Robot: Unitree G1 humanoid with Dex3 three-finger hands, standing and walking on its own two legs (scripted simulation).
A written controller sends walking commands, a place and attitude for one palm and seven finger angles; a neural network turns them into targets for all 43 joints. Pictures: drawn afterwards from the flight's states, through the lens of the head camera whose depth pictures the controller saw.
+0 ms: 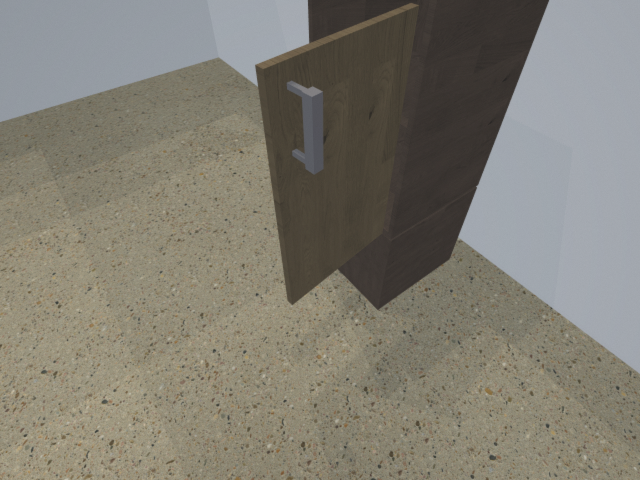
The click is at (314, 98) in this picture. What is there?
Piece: cupboard door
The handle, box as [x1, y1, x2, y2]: [287, 81, 323, 174]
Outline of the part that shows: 287,82 287,89 302,97 305,151 304,154 299,150 295,149 292,151 292,155 305,164 305,168 314,174 323,168 322,91 312,86 307,89 293,81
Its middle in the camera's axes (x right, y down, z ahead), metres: -0.03 -0.17 +0.60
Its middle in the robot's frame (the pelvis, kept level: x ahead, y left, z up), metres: +0.58 +0.06 +0.14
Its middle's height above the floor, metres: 0.92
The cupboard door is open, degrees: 97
